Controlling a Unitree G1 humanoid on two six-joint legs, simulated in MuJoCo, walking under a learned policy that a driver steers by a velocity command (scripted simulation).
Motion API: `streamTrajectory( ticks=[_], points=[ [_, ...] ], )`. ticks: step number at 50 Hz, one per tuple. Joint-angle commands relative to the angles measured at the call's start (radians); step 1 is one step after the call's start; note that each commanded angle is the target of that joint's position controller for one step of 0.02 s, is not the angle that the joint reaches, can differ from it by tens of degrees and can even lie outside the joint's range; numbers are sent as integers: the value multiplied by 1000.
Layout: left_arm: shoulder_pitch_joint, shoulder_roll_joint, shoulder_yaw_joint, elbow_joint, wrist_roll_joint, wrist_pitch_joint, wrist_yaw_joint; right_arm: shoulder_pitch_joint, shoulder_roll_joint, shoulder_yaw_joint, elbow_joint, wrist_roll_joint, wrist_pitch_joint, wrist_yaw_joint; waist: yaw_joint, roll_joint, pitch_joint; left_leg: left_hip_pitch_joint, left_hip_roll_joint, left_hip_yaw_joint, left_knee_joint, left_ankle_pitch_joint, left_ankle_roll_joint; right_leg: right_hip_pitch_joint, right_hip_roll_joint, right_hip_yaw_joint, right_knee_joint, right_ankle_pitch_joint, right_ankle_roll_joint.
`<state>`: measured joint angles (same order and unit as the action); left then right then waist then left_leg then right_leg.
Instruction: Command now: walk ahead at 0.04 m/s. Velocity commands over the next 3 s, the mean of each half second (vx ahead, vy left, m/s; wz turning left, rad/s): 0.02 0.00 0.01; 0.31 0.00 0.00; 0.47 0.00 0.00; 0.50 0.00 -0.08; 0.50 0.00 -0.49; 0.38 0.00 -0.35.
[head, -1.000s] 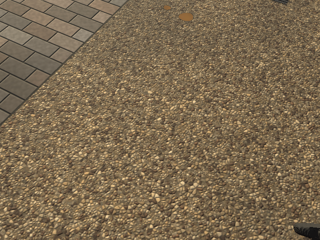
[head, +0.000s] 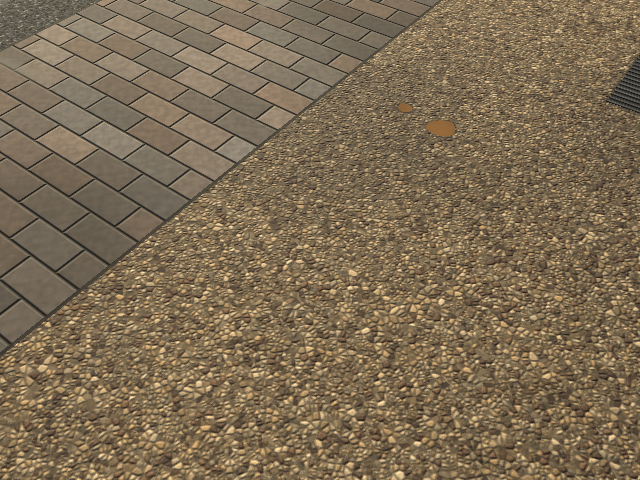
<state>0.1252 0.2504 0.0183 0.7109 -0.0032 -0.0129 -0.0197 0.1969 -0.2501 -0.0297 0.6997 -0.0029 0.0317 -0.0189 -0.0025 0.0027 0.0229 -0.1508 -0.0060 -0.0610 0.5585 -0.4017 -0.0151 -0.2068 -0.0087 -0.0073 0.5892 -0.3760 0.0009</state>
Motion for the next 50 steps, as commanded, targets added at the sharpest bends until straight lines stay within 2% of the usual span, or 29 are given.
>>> streamTrajectory(
  ticks=[1, 12, 24, 25, 26, 27, 28, 29, 30, 31, 32, 33, 34, 35, 36, 37, 38, 39, 40, 41, 42, 43, 44, 45, 47, 50],
  points=[
    [-8, 114, 30, -49, 1, -7, 3, 23, -110, -31, -48, -2, 0, -8, -2, -9, -95, 33, 41, -35, -44, 560, 21, 74, -51, 45, -44, 581, -34],
    [-4, 104, 30, 24, 8, -6, 24, 8, -102, -35, 12, -8, -3, -29, 2, -2, -33, 9, 37, -25, -103, 375, 4, 44, -42, 43, -113, 376, -20],
    [35, 92, 30, 144, 7, -5, 38, 55, -85, -35, 142, -6, -16, -39, 5, -7, 13, -23, 28, -9, -134, 266, -9, 13, -35, 49, -164, 230, -23],
    [54, 93, 31, 161, 6, -2, 41, 76, -77, -34, 161, -4, -16, -40, 5, -17, -7, -22, 10, 12, -126, 167, -6, 20, -27, 46, -175, 109, -29],
    [67, 114, 39, 172, -2, 2, 44, 83, -77, -36, 172, 3, -17, -41, 10, -35, 8, -58, -19, 43, -88, 15, 5, 9, -25, 59, -188, -92, -49],
    [81, 132, 46, 178, -8, 5, 48, 77, -73, -36, 170, 7, -22, -41, 18, -68, 41, -117, -34, 64, -41, -101, 16, -21, -56, 114, -228, -283, -80],
    [107, 149, 51, 184, -11, 3, 50, 58, -63, -34, 159, 10, -33, -40, 31, -118, 79, -191, -39, 81, 29, -149, 22, -36, -123, 216, -294, -431, -123],
    [142, 172, 57, 193, -14, -4, 51, 41, -48, -31, 147, 18, -50, -35, 39, -179, 103, -248, -36, 106, 128, -124, 26, -35, -221, 358, -378, -531, -180],
    [159, 192, 64, 200, -15, -13, 52, 21, -44, -30, 140, 25, -68, -27, 45, -205, 132, -264, -3, 78, 216, -97, 38, -76, -298, 479, -439, -545, -232],
    [150, 196, 66, 198, -11, -24, 53, 18, -54, -35, 139, 31, -81, -19, 38, -198, 143, -296, 28, 48, 278, -124, 53, -86, -331, 523, -462, -501, -253],
    [126, 193, 66, 191, -12, -32, 50, 27, -54, -36, 142, 35, -91, -10, 24, -191, 136, -309, 51, 35, 278, -159, 69, -73, -341, 516, -463, -443, -250],
    [89, 187, 65, 178, -23, -36, 48, 45, -55, -37, 150, 36, -99, -3, 3, -172, 118, -265, 66, 36, 208, -159, 85, -74, -322, 458, -456, -368, -226],
    [29, 185, 64, 163, -35, -34, 45, 90, -51, -38, 175, 33, -107, 3, -35, -154, 97, -135, 56, 63, 77, -93, 98, -126, -267, 353, -434, -278, -187],
    [-11, 180, 64, 155, -44, -27, 44, 168, -38, -41, 224, 26, -112, 7, -76, -133, 66, 39, 14, 120, -57, 75, 96, -194, -198, 243, -377, -210, -154],
    [-7, 152, 59, 157, -40, -23, 42, 243, -34, -48, 273, 15, -110, 10, -96, -87, 46, 149, -32, 147, -107, 159, 75, -235, -135, 161, -274, -165, -129],
    [-5, 99, 43, 153, -29, -26, 38, 331, -45, -54, 304, 11, -109, 12, -117, 16, 9, 255, 32, 35, -158, 105, 80, -306, -76, 82, -87, -114, -92],
    [-13, 25, 21, 129, -12, -37, 30, 409, -126, -68, 299, 16, -111, 5, -129, 259, -22, 325, 271, -350, -337, -94, 163, -451, 16, -37, 252, -104, -21],
    [-36, 63, 35, 96, -37, -51, 33, 394, -180, -69, 289, 2, -128, 19, -110, 282, 49, 232, 400, -642, -448, -293, 294, -583, 34, 45, 447, -206, -36],
    [-28, 94, 40, 96, -58, -65, 30, 303, -140, -55, 264, 5, -144, 21, -66, 167, 133, 192, 402, -619, -465, -360, 304, -659, -35, 102, 537, -124, -57],
    [0, 108, 43, 113, -56, -76, 23, 244, -109, -44, 248, 9, -152, 22, -40, 120, 149, 201, 358, -507, -458, -265, 265, -683, -67, 100, 549, -16, -71],
    [8, 111, 48, 129, -38, -84, 20, 217, -105, -39, 239, 9, -154, 26, -30, 88, 124, 219, 313, -406, -453, -121, 225, -670, -88, 89, 525, 67, -75],
    [-3, 120, 54, 132, -24, -88, 15, 215, -91, -34, 240, 8, -151, 27, -29, 79, 110, 237, 281, -318, -452, 25, 195, -654, -103, 80, 480, 132, -70],
    [-14, 108, 55, 136, -18, -87, 7, 243, -61, -24, 250, 4, -145, 26, -38, 86, 89, 243, 249, -241, -449, 155, 177, -623, -108, 60, 449, 179, -61],
    [-23, 86, 51, 137, -16, -84, 0, 279, -50, -20, 263, 3, -140, 23, -45, 97, 74, 251, 229, -183, -442, 270, 175, -609, -101, 36, 425, 214, -48],
    [-80, 53, 42, 116, -14, -77, -5, 317, -60, -18, 277, 3, -130, 12, -59, 90, 77, 236, 209, -111, -442, 401, 183, -600, -90, 3, 338, 263, -19],
    [-207, 22, 26, 69, -18, -75, -9, 322, -95, -20, 278, -1, -121, -2, -82, 82, 105, 152, 189, -48, -471, 421, 181, -511, -58, -29, 131, 365, 5]
  ],
)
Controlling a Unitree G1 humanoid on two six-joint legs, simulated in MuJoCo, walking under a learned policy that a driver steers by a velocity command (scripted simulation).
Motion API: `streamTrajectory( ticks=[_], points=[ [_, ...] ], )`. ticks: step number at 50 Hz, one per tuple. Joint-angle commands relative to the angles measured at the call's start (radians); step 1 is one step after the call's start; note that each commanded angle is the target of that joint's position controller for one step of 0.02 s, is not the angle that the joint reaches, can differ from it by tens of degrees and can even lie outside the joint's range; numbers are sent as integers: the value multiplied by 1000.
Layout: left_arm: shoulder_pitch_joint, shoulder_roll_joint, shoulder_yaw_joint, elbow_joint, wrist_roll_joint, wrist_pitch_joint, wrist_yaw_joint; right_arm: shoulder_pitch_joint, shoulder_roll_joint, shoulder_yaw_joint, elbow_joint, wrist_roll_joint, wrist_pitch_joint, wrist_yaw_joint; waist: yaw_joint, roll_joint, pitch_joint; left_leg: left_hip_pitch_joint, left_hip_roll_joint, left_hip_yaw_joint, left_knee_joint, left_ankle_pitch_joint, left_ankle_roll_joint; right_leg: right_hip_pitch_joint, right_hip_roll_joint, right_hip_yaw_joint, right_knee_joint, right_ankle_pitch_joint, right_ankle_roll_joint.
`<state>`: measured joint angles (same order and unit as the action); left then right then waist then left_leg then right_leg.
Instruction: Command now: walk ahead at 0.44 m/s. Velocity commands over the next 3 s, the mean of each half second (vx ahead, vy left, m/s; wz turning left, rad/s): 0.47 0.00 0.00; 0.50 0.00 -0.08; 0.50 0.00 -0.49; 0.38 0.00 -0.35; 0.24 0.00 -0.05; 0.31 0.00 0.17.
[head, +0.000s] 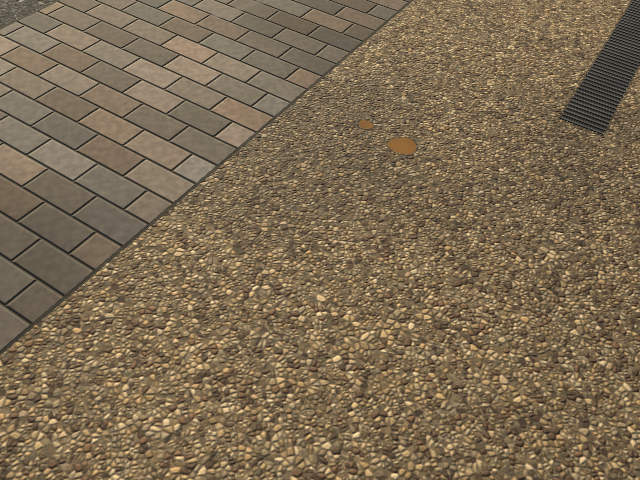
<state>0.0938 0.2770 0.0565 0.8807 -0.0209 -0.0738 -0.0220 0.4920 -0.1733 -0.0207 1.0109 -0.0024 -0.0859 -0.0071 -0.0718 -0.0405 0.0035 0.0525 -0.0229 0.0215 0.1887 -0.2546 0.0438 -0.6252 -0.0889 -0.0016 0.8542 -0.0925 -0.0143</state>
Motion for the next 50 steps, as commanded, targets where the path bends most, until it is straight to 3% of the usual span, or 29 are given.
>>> streamTrajectory(
  ticks=[1, 5, 7, 9, 10, 11, 12, 13, 14, 15, 16, 17, 18, 20, 24, 28, 32, 34, 36, 37, 38, 39, 40, 41, 42, 43, 45, 47, 50],
  points=[
    [-204, -2, -15, -111, -3, -14, -10, 36, -180, -31, -28, 0, -4, -16, -19, 134, 132, -68, 207, -119, -111, 267, 124, -59, 33, -45, -185, 107, 21],
    [-269, 23, -16, -148, -11, -19, -25, 49, -192, -39, -3, 17, -2, -19, -4, 145, 166, -14, 261, -101, -99, 317, 123, -18, 40, -27, -297, 120, -15],
    [-246, 51, -6, -152, -10, -25, -32, 26, -206, -48, -3, 19, 5, -19, 34, 146, 134, 49, 283, -86, -33, 476, 105, 37, 54, -28, -330, 76, -49],
    [-91, 105, 23, -114, -9, -25, -26, -9, -231, -59, -11, 8, 18, -19, 126, 181, 9, 68, 273, -58, 165, 846, 81, 261, 114, -67, -321, 29, -91],
    [87, 145, 47, -58, -13, -19, -17, -22, -223, -56, -19, 2, 27, -18, 208, 171, -99, -1, 229, -29, 367, 908, 54, 491, 130, -75, -328, 41, -120],
    [277, 207, 64, -16, -1, -12, -4, -16, -191, -41, -44, -13, 28, -17, 261, 67, -240, -256, 176, -13, 681, 595, 26, 827, -56, 145, -294, -6, -180],
    [337, 250, 68, 12, 14, -11, -13, 124, -24, 1, -44, -1, 7, -4, 166, -234, -400, -599, -37, -59, 1034, -233, -33, 1087, -293, 673, -469, -315, -343],
    [289, 155, 42, 11, 7, -15, -17, 51, -120, -19, -37, 28, -23, 2, 196, -160, -325, -701, -7, -184, 1171, -298, -9, 1011, -269, 769, -590, -405, -312],
    [191, 115, 30, -1, 6, -21, -14, -55, -178, -37, -76, 55, -39, 5, 169, -114, -154, -773, 43, -149, 1197, -219, 8, 858, -246, 605, -606, -336, -270],
    [106, 96, 22, -19, 10, -28, -16, -113, -188, -39, -89, 52, -46, -3, 134, -6, -81, -727, 100, -128, 1152, -117, 15, 695, -214, 475, -629, -198, -247],
    [61, 75, 17, -23, 21, -36, -20, -140, -185, -48, -93, 36, -44, -11, 101, 24, -37, -677, 136, -115, 1095, -56, 12, 569, -177, 375, -650, -81, -230],
    [44, 51, 9, -18, 32, -41, -22, -119, -169, -51, -90, 28, -31, -13, 64, 4, -37, -611, 164, -124, 1060, -21, 14, 500, -143, 303, -677, -33, -220],
    [48, 43, 7, -8, 31, -43, -24, -103, -145, -50, -88, 26, -19, -14, 50, -15, -33, -580, 172, -121, 1030, -12, 10, 460, -130, 270, -701, -17, -224],
    [81, 56, 6, 17, 22, -48, -18, -124, -131, -51, -102, 21, 0, -16, 39, -20, 6, -595, 187, -104, 962, -3, -5, 404, -120, 213, -741, 5, -238],
    [160, 108, 14, 44, 22, -41, 11, -301, -146, -53, -168, 5, 4, -16, 74, 6, 62, -735, 196, -87, 729, 193, -46, 437, -113, 161, -778, 40, -234],
    [236, 128, 14, 64, 10, -30, 23, -451, -123, -37, -206, 11, -9, 2, 125, 5, 72, -681, 144, -37, 471, 368, -50, 474, -79, 82, -773, 75, -193],
    [318, 134, 17, 100, 2, -11, 25, -565, -129, -28, -249, 23, -16, 27, 158, 4, 93, -703, 119, -35, 358, 339, -37, 612, -128, 83, -721, 95, -189],
    [326, 145, 23, 109, 1, 1, 29, -583, -147, -31, -268, 24, -21, 39, 145, -5, 87, -701, 110, -40, 322, 267, -14, 688, -163, 95, -673, 151, -177],
    [301, 161, 29, 103, 2, 11, 31, -521, -181, -43, -259, 25, -25, 45, 97, -32, 43, -591, 78, -19, 299, 191, 16, 722, -172, 90, -588, 329, -156],
    [277, 162, 28, 96, 4, 17, 30, -417, -211, -60, -230, 24, -26, 43, 36, -37, -21, -442, 46, 11, 277, 185, 40, 709, -142, 61, -464, 489, -137],
    [275, 133, 17, 85, 12, 21, 31, -241, -263, -86, -176, 21, -25, 35, -36, -20, -137, -187, 55, -1, 292, 207, 77, 615, -86, 21, -255, 507, -108],
    [345, 53, -11, 58, 25, 10, 26, -82, -358, -109, -145, -3, -23, 28, -43, 138, -305, 216, 297, -335, 313, 171, 198, 273, 23, -37, 117, 198, -48],
    [399, -16, -34, 72, 20, -12, 20, -38, -348, -104, -126, 6, -18, 36, -26, 310, -399, 380, 426, -709, 164, 6, 287, 14, 158, 45, 347, -477, -18],
    [315, 100, -4, 63, -15, -30, 17, -84, -258, -77, -134, 11, -20, 34, -42, 220, -288, 301, 398, -649, 125, -69, 236, -92, 101, 138, 448, -476, -40],
    [239, 131, 5, 39, -35, -39, 18, -180, -226, -66, -154, 10, -23, 30, -19, 176, -157, 149, 374, -496, 99, -4, 195, -119, 51, 117, 440, -378, -55],
    [203, 126, 8, 37, -28, -38, 25, -254, -197, -57, -166, 4, -26, 30, 10, 113, -91, 11, 337, -385, 62, 76, 173, -77, 7, 101, 390, -286, -52],
    [227, 87, 16, 48, -16, -12, 30, -312, -156, -46, -162, -11, -36, 34, 67, 133, -34, -149, 278, -238, -11, 145, 141, 31, -42, 111, 309, -187, -42],
    [248, 46, 14, 53, -17, 13, 29, -303, -162, -49, -143, -14, -44, 32, 86, 129, -11, -207, 264, -151, -51, 213, 148, 49, -45, 110, 287, -149, -30],
    [180, 50, 22, 19, -10, 27, 32, -274, -190, -57, -119, -21, -47, 16, 81, 102, 33, -198, 263, -60, -80, 283, 150, -48, -40, 139, 187, -25, -12]
  ],
)
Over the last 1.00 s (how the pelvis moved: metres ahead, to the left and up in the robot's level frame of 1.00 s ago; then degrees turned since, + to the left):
0.07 0.03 0.02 0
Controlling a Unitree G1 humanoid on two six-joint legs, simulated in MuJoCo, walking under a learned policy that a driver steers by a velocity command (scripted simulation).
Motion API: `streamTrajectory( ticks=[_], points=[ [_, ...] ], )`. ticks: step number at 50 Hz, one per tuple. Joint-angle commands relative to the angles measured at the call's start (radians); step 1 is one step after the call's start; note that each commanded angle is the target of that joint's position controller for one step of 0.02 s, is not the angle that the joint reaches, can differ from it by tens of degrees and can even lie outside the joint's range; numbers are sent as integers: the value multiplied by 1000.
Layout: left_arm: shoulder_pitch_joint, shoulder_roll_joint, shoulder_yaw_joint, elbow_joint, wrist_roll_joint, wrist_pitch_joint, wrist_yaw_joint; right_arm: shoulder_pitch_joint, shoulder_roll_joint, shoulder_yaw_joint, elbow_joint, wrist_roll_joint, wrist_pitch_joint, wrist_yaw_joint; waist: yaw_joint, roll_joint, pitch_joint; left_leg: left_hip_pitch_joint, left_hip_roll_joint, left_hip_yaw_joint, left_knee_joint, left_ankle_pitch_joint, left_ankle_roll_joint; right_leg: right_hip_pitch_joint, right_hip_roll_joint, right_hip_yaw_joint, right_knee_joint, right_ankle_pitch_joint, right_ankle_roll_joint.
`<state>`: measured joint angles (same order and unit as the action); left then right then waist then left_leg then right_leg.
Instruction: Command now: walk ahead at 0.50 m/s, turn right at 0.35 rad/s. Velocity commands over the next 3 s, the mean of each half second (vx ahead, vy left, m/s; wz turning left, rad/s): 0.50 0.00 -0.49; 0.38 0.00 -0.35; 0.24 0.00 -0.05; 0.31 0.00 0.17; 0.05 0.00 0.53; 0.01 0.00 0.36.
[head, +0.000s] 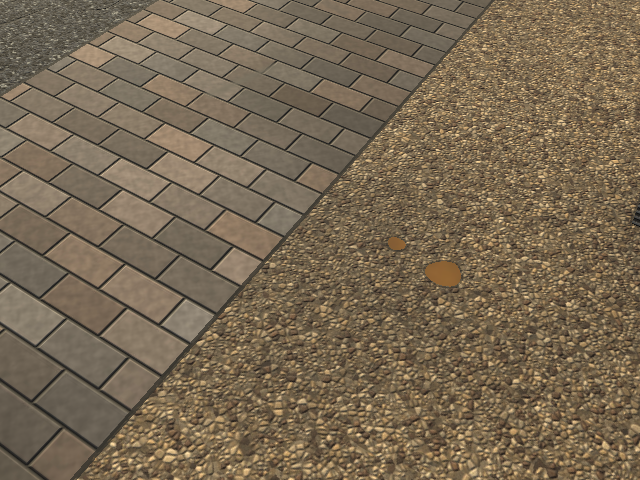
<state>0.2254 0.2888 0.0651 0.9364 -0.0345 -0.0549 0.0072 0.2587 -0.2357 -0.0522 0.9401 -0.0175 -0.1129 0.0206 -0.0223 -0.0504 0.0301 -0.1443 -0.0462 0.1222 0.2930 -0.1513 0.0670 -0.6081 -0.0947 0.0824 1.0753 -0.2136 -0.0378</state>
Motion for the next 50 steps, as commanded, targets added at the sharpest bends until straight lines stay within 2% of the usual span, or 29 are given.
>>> streamTrajectory(
  ticks=[1, 6, 9, 11, 14, 15, 16, 17, 18, 19, 20, 21, 22, 23, 26, 28, 31, 34, 37, 39, 40, 41, 42, 43, 44, 45, 46, 48, 50],
  points=[
    [25, 37, 15, -47, 8, 6, 0, -34, -131, -26, -44, -5, -18, -18, 27, 108, 12, 11, 283, -134, -189, 192, 122, -84, -28, 57, -87, 148, 15],
    [-128, 8, 2, -109, 19, -4, -29, 4, -160, -29, -30, 6, -6, -41, -20, 87, 51, 63, 274, -8, -207, 223, 92, -69, -14, -37, -340, 321, 14],
    [-216, -2, -6, -163, 17, -4, -47, 68, -170, -34, -5, 16, 16, -45, -50, 73, 75, 196, 312, 23, -160, 293, 90, -131, -7, -73, -413, 274, -5],
    [-249, 1, -6, -198, 14, -3, -62, 80, -181, -40, -1, 22, 34, -46, -49, 80, 78, 270, 338, 40, -106, 386, 83, -148, 5, -104, -438, 193, -24],
    [-188, 44, 15, -220, 11, 4, -76, 40, -221, -52, -23, 28, 56, -56, 18, 134, 1, 294, 340, 85, 78, 831, 51, 26, 89, -193, -441, 52, -75],
    [-93, 77, 34, -205, 7, 6, -75, 27, -232, -55, -31, 27, 64, -60, 73, 146, -56, 272, 329, 97, 221, 941, 38, 156, 129, -213, -444, 20, -100],
    [64, 131, 66, -169, 5, 7, -65, 6, -232, -53, -42, 32, 69, -62, 159, 126, -137, 178, 289, 115, 433, 891, 6, 390, 165, -202, -520, 79, -140],
    [208, 226, 100, -139, 7, 18, -39, 20, -203, -40, -67, 14, 57, -60, 201, -9, -232, -83, 233, 116, 752, 505, -40, 692, 17, 51, -553, 77, -205],
    [154, 296, 105, -171, 3, 12, -34, 91, -58, 3, -118, 2, 19, -38, 81, -225, -329, -523, -13, -20, 1119, -396, -104, 1001, -232, 656, -692, -33, -421],
    [187, 214, 79, -173, 17, 5, -36, -15, -145, -12, -139, 40, -31, -18, 152, -102, -378, -640, 21, -228, 1176, -406, -71, 1024, -244, 723, -792, -71, -406],
    [151, 157, 65, -174, 24, -7, -33, -90, -168, -17, -166, 72, -51, -10, 145, -55, -247, -691, 73, -223, 1131, -327, -42, 925, -209, 558, -789, -17, -354],
    [77, 123, 55, -185, 19, -16, -37, -93, -159, -16, -162, 59, -56, -16, 87, 55, -148, -644, 123, -218, 1014, -250, -38, 756, -159, 428, -794, 87, -310],
    [13, 85, 43, -201, 17, -20, -35, -94, -173, -28, -151, 30, -46, -25, 52, 70, -107, -570, 154, -211, 917, -213, -48, 631, -118, 337, -806, 175, -280],
    [-17, 77, 37, -218, 25, -20, -31, -75, -175, -33, -150, 19, -32, -25, 22, 54, -85, -504, 168, -213, 878, -187, -60, 541, -95, 301, -829, 228, -276],
    [1, 123, 47, -222, 22, -23, -14, -84, -140, -29, -172, 2, -1, -29, 2, 43, -56, -461, 162, -184, 731, -122, -112, 419, -65, 232, -866, 337, -279],
    [33, 150, 55, -219, 18, -20, 0, -163, -123, -22, -202, 0, 4, -33, 25, 29, -31, -468, 140, -169, 579, -2, -136, 381, -32, 187, -869, 336, -256],
    [73, 150, 56, -212, 12, -8, 8, -268, -97, -10, -235, 7, 0, -24, 71, -12, -23, -395, 88, -159, 345, 199, -136, 345, 22, 148, -847, 238, -198],
    [126, 132, 49, -187, 11, -6, 8, -320, -107, -8, -255, 21, -10, -10, 105, -35, -25, -359, 75, -163, 249, 286, -120, 394, -9, 178, -825, 168, -178],
    [156, 120, 43, -166, 17, 0, 12, -331, -141, -16, -268, 14, -25, 4, 101, -48, -15, -377, 72, -175, 185, 204, -77, 521, -58, 237, -734, 233, -162],
    [139, 119, 42, -166, 24, 11, 19, -256, -161, -26, -251, 0, -37, 5, 57, -71, -46, -290, 44, -145, 134, 178, -35, 578, -44, 239, -616, 458, -127],
    [119, 106, 35, -177, 26, 13, 20, -170, -182, -35, -229, -15, -45, 3, 11, -63, -107, -150, 53, -136, 106, 302, -4, 567, 8, 209, -501, 568, -92],
    [103, 76, 21, -207, 40, 11, 22, -45, -233, -44, -217, -35, -50, 0, -40, 6, -246, 107, 194, -253, 187, 629, 57, 446, 66, 166, -283, 424, -47],
    [286, 19, 2, -181, 28, 4, 18, 52, -275, -56, -186, -36, -33, 3, -8, 281, -408, 472, 439, -568, 224, 848, 255, 139, 212, 92, 81, -232, 35],
    [338, 86, 10, -156, 17, 2, 13, 88, -212, -44, -168, 7, -16, 13, -14, 292, -459, 490, 490, -732, 167, 671, 286, 40, 202, 145, 212, -471, 51],
    [233, 146, 27, -164, 6, 12, 15, 23, -170, -31, -187, 20, -6, 14, -35, 182, -311, 366, 441, -623, 140, 554, 238, -16, 162, 149, 269, -418, 65],
    [142, 142, 26, -185, 12, 24, 21, -52, -139, -17, -200, 9, 4, 12, -22, 108, -226, 240, 390, -521, 119, 522, 198, -14, 125, 110, 236, -359, 73],
    [96, 128, 26, -198, 24, 36, 25, -112, -105, -1, -201, 4, 9, 13, 2, 83, -147, 108, 348, -441, 90, 547, 184, 10, 89, 87, 156, -324, 81],
    [119, 68, 18, -195, 30, 61, 28, -164, -93, 7, -184, -8, 15, 14, 58, 151, -115, -58, 272, -332, 40, 550, 152, 163, 45, 37, -40, -272, 88],
    [132, 25, 4, -187, 31, 68, 34, -185, -120, -1, -170, -12, 23, 10, 68, 191, -135, -115, 245, -261, 26, 629, 159, 273, 55, -13, -212, -241, 105]
  ],
)
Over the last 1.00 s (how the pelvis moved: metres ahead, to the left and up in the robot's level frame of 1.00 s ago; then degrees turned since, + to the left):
0.56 0.02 0.00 -4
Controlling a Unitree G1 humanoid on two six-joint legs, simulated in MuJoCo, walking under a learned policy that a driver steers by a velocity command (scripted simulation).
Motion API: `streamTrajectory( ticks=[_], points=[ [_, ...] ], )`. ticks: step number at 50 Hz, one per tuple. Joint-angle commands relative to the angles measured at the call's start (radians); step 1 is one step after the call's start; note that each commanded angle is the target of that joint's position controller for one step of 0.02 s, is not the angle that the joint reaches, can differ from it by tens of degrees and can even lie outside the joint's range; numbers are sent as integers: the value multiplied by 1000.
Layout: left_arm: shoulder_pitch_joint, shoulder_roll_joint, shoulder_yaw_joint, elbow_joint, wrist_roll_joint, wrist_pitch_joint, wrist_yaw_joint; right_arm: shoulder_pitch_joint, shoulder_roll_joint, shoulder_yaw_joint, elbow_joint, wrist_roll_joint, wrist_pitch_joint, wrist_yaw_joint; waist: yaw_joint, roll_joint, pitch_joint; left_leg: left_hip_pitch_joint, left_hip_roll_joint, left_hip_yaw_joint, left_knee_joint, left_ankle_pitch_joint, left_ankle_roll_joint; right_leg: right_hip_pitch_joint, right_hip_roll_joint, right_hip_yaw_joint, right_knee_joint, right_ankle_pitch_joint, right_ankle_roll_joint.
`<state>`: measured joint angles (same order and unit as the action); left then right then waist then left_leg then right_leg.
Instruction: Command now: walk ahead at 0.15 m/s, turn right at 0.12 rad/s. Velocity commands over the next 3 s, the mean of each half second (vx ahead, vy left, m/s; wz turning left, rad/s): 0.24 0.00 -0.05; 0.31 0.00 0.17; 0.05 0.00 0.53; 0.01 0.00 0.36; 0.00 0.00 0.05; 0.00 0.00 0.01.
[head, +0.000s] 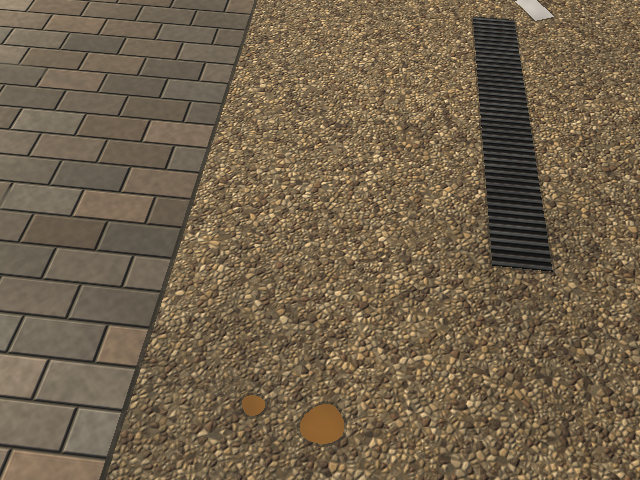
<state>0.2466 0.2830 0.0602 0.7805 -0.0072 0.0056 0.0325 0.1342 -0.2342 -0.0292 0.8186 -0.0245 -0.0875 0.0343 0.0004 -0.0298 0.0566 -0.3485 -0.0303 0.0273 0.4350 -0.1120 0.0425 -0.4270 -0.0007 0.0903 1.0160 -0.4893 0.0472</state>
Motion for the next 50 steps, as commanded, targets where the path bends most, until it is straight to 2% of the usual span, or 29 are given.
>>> streamTrajectory(
  ticks=[1, 4, 7, 8, 9, 10, 11, 13, 15, 17, 19, 20, 21, 22, 23, 24, 27, 31, 33, 35, 36, 38, 39, 40, 41, 42, 44, 47, 50],
  points=[
    [101, 25, 4, -30, 6, 8, 10, -55, -136, -28, -39, 0, 2, -8, 40, 172, -188, 97, 232, -158, -115, 592, 187, 133, -40, -28, -221, 88, 20],
    [80, 50, 10, -18, 6, 21, 8, -50, -154, -30, -18, 14, 21, -16, 33, 156, -213, 90, 239, -159, -128, 338, 175, 231, -36, -45, -372, 251, 7],
    [23, 59, 12, -27, 30, 29, 5, -40, -114, -10, 3, 19, 35, -15, 37, 124, -130, -16, 176, -155, -145, -157, 85, 334, -44, -35, -563, 384, -41],
    [15, 79, 13, -38, 34, 27, 9, -15, -97, -3, 14, 10, 35, -14, 24, 93, -118, -51, 143, -146, -132, -342, 40, 353, -95, 19, -587, 361, -67],
    [0, 143, 28, -40, 19, 26, 15, 26, -115, -10, 15, 8, 37, -14, -23, 20, -84, -72, 74, -102, -113, -432, 13, 294, -102, 25, -561, 167, -100],
    [15, 141, 36, -25, 12, 22, 11, 7, -125, -13, 13, 15, 43, -23, 0, -31, -50, -37, 38, -45, -60, -460, -2, 178, -76, 26, -598, -83, -120],
    [19, 122, 32, -25, 12, 11, 9, -5, -135, -17, 8, 24, 42, -31, 10, -58, -9, -33, 30, -30, 0, -476, -2, 116, -83, 57, -653, -178, -134],
    [33, 115, 30, -17, 8, -17, 2, 8, -106, -16, 11, 33, 28, -37, 6, -150, 7, -51, 1, 22, 136, -393, 0, 122, -146, 162, -736, -209, -168],
    [70, 138, 38, -2, -5, -38, 0, 10, -90, -17, 8, 32, 4, -27, 10, -195, 6, -99, 4, 21, 223, -299, 23, 191, -239, 309, -779, -174, -226],
    [16, 128, 34, -16, -13, -44, -4, 44, -91, -20, 20, 44, -17, -13, -28, -181, 0, -15, 25, 6, 133, -276, 59, 169, -235, 287, -757, -53, -221],
    [-60, 101, 28, -42, -9, -44, -8, 134, -121, -34, 68, 42, -19, -8, -75, -116, -35, 195, 54, -42, 14, -179, 73, 74, -152, 162, -655, 90, -161],
    [-95, 51, 15, -67, -10, -52, -8, 191, -179, -50, 90, 39, -16, -10, -86, 32, -35, 263, 142, -184, -71, -276, 105, -18, -59, 22, -484, 136, -106],
    [-106, 28, 9, -98, -7, -70, -6, 258, -253, -70, 106, 44, -10, -7, -94, 241, -25, 385, 284, -445, -185, -336, 186, -185, 25, -98, -273, 114, -55],
    [-136, 73, 18, -113, -17, -87, -6, 299, -242, -68, 107, 36, -10, -8, -128, 272, 11, 464, 400, -621, -229, -269, 265, -369, 8, -59, -86, -52, -51],
    [-116, 94, 26, -106, -27, -101, -12, 300, -205, -57, 103, 30, -14, -13, -107, 193, 11, 518, 407, -603, -202, -183, 270, -457, -32, -18, 54, -60, -66],
    [-98, 81, 23, -96, -28, -109, -19, 286, -193, -54, 94, 30, -17, -17, -90, 149, -15, 558, 386, -545, -189, -142, 248, -506, -62, -12, 106, 9, -84],
    [-140, 52, 18, -105, -14, -112, -42, 237, -151, -35, 80, 31, -1, -21, -65, 114, -6, 480, 317, -337, -231, 72, 183, -458, -116, -48, -6, 158, -83],
    [-227, -16, -12, -130, -13, -105, -68, 217, -203, -43, 74, 34, 18, -39, -72, 137, 1, 273, 215, -132, -272, 119, 143, -176, -55, -133, -330, 375, -44],
    [-250, 13, -8, -142, -18, -99, -71, 247, -234, -53, 86, 44, 16, -39, -76, 151, 5, 243, 243, -136, -290, 96, 140, -89, -35, -137, -398, 447, -45],
    [-257, 47, 1, -154, -18, -97, -68, 244, -229, -55, 96, 54, 16, -39, -54, 150, 31, 257, 269, -148, -263, 163, 120, -51, -32, -108, -456, 467, -69],
    [-226, 67, 11, -149, -11, -99, -65, 236, -228, -55, 99, 53, 21, -41, -24, 145, 18, 273, 265, -144, -205, 286, 99, 1, -17, -107, -488, 475, -82],
    [-34, 125, 44, -91, 12, -103, -52, 222, -212, -51, 92, 50, 25, -44, 79, 123, -109, 237, 188, -98, 45, 508, 37, 284, 10, -124, -535, 575, -122],
    [98, 190, 62, -68, 28, -101, -40, 222, -168, -35, 65, 27, 23, -45, 124, 42, -237, 83, 120, -68, 281, 254, -13, 538, -137, 2, -481, 807, -164],
    [133, 265, 66, -74, 47, -86, -35, 385, -43, 0, 70, 14, 20, -45, 57, -255, -418, -173, -17, -45, 660, -502, -80, 805, -445, 349, -498, 1002, -321],
    [127, 210, 55, -83, 34, -77, -39, 391, -137, -24, 84, 45, 19, -46, 79, -219, -480, -199, -11, -170, 816, -556, -86, 727, -450, 476, -601, 860, -349],
    [45, 162, 38, -92, 18, -76, -38, 300, -191, -44, 60, 68, 28, -50, 65, -153, -321, -273, 35, -145, 861, -508, -82, 600, -412, 327, -627, 768, -312],
    [-72, 89, 14, -88, 13, -79, -39, 232, -172, -52, 52, 50, 58, -66, 14, -74, -176, -244, 102, -107, 802, -391, -86, 365, -324, 134, -682, 727, -262],
    [-160, 77, 14, -74, 42, -94, -40, 266, -126, -61, 38, 45, 112, -75, -50, -91, -132, -101, 117, -80, 754, -307, -92, 157, -289, -10, -768, 693, -271],
    [-169, 107, 25, -51, 38, -90, -19, 195, -122, -67, -21, 35, 132, -76, -46, -83, -108, -143, 134, -79, 636, -236, -98, 151, -312, -61, -815, 576, -295]
  ],
)
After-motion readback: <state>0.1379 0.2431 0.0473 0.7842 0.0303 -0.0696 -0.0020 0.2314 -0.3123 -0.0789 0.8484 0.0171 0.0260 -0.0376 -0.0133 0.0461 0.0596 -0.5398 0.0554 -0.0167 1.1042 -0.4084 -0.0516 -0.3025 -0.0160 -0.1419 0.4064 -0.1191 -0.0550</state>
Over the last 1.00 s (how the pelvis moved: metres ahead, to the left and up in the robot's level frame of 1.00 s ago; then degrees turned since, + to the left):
0.53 -0.10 -0.01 -27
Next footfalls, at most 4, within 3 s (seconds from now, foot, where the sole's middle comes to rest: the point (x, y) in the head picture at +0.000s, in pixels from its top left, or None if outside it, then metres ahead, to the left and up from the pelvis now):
0.16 right None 0.10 -0.15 -0.77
0.78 right None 0.42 -0.17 -0.77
1.28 left None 0.36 0.08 -0.77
1.72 right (392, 470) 0.47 -0.13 -0.77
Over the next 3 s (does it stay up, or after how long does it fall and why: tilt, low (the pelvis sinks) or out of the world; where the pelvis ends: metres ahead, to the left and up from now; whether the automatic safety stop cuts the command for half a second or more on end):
stays up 0.35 -0.04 0.00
